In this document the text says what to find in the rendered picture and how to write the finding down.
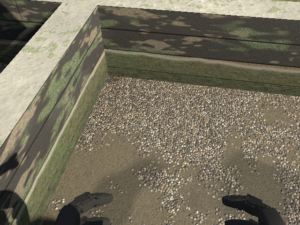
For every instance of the robot left hand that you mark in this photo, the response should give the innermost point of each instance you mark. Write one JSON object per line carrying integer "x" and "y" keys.
{"x": 71, "y": 214}

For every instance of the robot right hand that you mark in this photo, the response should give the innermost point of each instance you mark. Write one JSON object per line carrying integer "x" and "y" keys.
{"x": 266, "y": 215}

